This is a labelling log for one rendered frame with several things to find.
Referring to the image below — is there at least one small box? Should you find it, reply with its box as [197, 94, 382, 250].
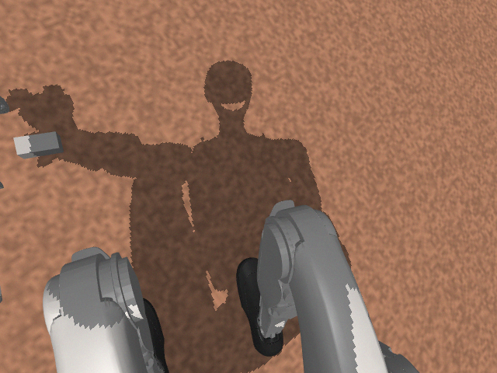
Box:
[13, 131, 64, 159]

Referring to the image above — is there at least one right robot foot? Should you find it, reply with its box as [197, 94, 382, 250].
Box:
[236, 257, 283, 357]

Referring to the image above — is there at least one right robot hand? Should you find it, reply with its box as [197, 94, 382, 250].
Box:
[379, 341, 419, 373]

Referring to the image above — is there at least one left robot foot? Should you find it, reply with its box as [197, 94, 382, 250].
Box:
[143, 298, 169, 373]

